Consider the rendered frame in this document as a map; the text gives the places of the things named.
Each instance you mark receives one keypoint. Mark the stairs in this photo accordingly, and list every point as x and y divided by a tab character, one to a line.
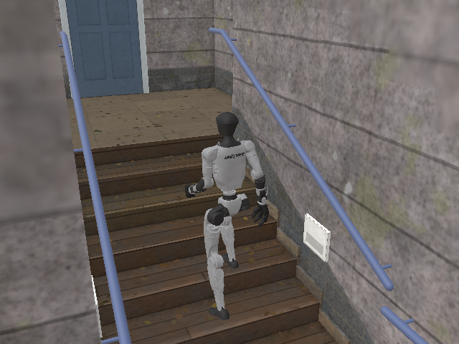
157	237

